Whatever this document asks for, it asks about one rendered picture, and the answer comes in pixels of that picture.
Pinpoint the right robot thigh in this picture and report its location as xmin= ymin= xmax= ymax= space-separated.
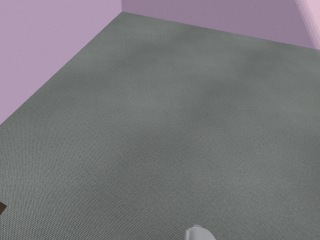
xmin=184 ymin=226 xmax=216 ymax=240

